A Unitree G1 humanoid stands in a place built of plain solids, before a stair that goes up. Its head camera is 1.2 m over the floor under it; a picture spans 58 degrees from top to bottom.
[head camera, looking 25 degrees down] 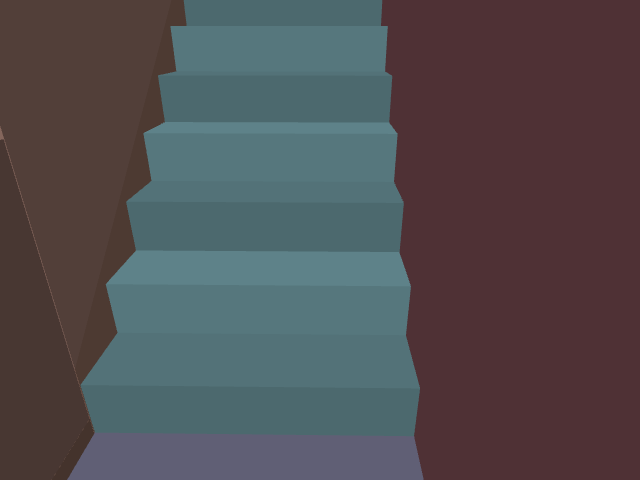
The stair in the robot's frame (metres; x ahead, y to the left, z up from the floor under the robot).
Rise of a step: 0.21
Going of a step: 0.27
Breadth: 1.07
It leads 1 degrees to the right of straight ahead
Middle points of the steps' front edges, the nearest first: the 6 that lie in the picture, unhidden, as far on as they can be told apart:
1.03 0.22 0.21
1.30 0.22 0.42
1.57 0.21 0.63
1.84 0.21 0.84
2.11 0.21 1.05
2.37 0.20 1.26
